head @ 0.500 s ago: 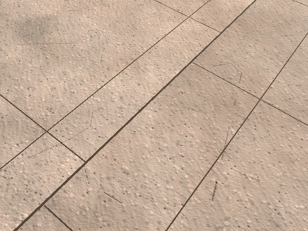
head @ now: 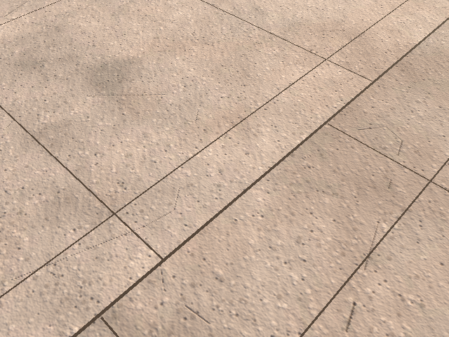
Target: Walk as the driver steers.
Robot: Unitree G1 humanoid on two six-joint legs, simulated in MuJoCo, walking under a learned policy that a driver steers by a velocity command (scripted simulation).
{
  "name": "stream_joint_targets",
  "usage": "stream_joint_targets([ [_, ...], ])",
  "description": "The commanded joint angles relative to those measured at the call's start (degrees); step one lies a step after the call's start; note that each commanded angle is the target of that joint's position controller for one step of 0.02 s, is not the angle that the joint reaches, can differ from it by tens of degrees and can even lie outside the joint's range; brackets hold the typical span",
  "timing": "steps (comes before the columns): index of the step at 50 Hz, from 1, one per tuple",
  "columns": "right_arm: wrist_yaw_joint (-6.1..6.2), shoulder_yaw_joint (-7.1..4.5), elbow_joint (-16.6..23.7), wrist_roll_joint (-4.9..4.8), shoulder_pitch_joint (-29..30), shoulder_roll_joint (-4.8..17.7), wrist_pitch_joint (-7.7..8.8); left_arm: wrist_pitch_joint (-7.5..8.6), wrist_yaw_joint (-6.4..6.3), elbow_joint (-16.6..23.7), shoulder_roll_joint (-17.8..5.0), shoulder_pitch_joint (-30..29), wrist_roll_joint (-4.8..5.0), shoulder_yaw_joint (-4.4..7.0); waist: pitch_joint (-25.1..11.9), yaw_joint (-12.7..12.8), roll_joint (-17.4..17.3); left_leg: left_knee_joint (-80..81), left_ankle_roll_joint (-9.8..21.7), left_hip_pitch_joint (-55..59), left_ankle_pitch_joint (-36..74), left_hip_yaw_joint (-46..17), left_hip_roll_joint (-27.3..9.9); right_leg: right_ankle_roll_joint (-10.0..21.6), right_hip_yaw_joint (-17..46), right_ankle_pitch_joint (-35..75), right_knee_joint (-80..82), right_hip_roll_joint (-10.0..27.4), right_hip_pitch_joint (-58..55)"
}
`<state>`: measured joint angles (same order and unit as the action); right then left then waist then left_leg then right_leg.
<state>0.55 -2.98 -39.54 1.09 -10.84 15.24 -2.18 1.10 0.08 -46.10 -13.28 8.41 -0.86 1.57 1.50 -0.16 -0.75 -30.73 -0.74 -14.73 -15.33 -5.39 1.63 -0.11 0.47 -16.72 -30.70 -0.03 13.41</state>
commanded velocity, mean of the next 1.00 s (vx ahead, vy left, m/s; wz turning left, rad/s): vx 0.00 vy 0.00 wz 0.02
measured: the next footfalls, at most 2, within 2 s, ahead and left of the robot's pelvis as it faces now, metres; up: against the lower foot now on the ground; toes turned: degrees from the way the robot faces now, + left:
right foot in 1.84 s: +0.45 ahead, -0.11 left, +0.00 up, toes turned -2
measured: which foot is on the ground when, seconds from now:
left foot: down 0.00-1.00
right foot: down 0.00-1.00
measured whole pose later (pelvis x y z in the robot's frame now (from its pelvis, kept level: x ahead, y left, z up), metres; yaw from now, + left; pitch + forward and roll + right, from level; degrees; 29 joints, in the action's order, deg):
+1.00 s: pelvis +0.00 -0.01 +0.00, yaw +0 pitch -2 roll +0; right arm 2.8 -2.5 -56.1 0.2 -13.7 12.5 -0.4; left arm 0.6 -1.5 -61.0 -12.9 10.9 0.0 0.7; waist 2.5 0.7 -0.3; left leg -27.7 -1.7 -11.4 -14.5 -5.3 0.5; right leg 0.8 0.5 -16.0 -28.3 -0.9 10.5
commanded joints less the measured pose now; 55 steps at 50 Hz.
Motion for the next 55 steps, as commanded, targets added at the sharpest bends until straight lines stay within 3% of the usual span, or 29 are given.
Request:
stream_joint_targets([
  [1,0.15,-1.53,3.3,0.07,1.3,5.5,1.4,0.5,-0.35,3.4,-7.6,-1.6,0.21,1.61,-2.8,0.6,0.2,3.8,1.8,1.6,9.2,-3.1,-3.1,2.0,4.0,5.3,5.4,3.9,0.2],
  [5,0.48,-1.42,2.5,-0.09,0.5,5.2,1.88,0.2,-0.42,2.6,-7.0,-1.3,0.25,1.34,-2.7,0.8,-1.1,4.3,1.7,1.1,8.8,-3.5,-3.3,1.7,3.2,5.6,4.5,3.3,-0.7],
  [22,1.63,-1.22,-1.8,-0.37,-2.1,3.9,2.06,0.34,-0.89,-4.6,-6.6,0.1,0.61,0.95,-1.4,0.5,0.5,4.4,1.3,3.6,10.4,-2.3,-2.7,1.0,2.8,5.6,5.9,2.5,0.1],
  [38,2.25,-1.07,-9.5,-0.7,-3.3,3.5,2.22,0.11,-1.5,-11.2,-6.4,1.8,0.78,0.52,-0.1,0.8,0.6,5.8,0.5,4.2,10.5,-0.8,-2.2,1.5,2.7,5.6,7.8,1.9,-0.4],
  [55,2.51,-0.15,-17.5,-0.95,-4.7,2.8,2.31,-0.1,-1.83,-14.0,-5.6,4.6,0.86,-0.02,0.8,0.8,0.8,6.9,0.1,3.6,9.5,0.3,-1.9,2.0,2.5,6.2,8.9,1.5,-1.0],
])
Velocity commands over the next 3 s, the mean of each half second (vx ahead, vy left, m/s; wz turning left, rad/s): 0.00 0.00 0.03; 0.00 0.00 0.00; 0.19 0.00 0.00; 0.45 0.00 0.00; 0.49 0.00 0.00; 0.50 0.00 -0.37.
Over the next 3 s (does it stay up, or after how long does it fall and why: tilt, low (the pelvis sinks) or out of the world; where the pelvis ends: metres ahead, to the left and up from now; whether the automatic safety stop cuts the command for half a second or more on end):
stays up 0.91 -0.03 -0.02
